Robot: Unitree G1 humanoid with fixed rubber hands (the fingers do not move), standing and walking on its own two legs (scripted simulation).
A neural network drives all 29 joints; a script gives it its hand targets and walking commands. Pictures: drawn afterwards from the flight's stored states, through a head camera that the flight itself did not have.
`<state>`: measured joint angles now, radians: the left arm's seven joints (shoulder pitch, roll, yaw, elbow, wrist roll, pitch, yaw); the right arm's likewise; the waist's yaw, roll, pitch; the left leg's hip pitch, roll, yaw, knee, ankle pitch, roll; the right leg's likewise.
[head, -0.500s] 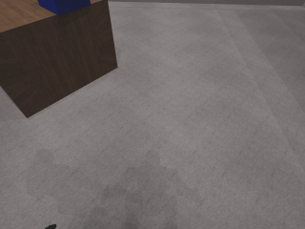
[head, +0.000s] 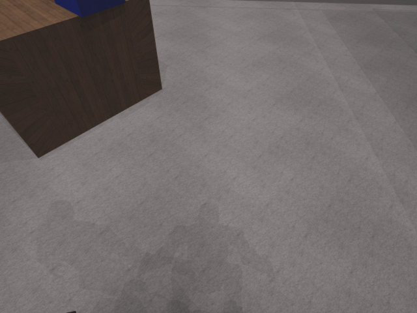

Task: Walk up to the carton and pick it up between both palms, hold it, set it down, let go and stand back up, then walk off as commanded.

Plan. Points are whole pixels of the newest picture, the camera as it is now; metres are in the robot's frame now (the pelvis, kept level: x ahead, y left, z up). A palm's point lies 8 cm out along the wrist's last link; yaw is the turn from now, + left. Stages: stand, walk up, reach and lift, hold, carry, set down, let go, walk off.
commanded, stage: walk up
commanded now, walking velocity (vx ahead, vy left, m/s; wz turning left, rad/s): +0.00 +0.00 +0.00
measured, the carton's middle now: out of the picture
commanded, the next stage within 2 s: none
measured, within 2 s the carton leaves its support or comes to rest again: neither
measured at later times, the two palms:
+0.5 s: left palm out of the picture +0.07 +0.43 -0.14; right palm (318, 260) +0.24 -0.24 -0.10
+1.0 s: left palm (17, 281) +0.18 +0.40 -0.10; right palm (266, 166) +0.52 -0.16 -0.13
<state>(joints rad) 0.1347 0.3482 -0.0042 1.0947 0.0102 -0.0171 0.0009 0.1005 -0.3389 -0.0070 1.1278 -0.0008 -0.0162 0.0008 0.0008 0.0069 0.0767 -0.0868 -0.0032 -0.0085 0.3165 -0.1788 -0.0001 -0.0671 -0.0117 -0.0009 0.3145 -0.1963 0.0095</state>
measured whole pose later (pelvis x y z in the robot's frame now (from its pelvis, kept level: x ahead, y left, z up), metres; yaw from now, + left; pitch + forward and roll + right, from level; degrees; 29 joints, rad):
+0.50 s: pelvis +0.07 +0.07 -0.04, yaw +17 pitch -4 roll +1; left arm 0.18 0.49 0.09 0.88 0.02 -0.02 -0.08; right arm 0.25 -0.45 -0.11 0.88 0.00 -0.05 0.07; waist -0.01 -0.10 0.06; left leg -0.38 0.02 0.09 0.77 -0.33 0.03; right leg -0.30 -0.10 -0.01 1.14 -0.48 -0.04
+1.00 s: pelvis +0.29 +0.08 -0.03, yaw +32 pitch -3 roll -1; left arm 0.24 0.41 0.09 0.82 0.02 -0.08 -0.08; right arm 0.27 -0.46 -0.05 0.91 -0.01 -0.09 0.04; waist 0.03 0.05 0.07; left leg -0.49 0.07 -0.01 1.10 -0.37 0.02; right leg -0.26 -0.08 -0.23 0.64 -0.33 -0.04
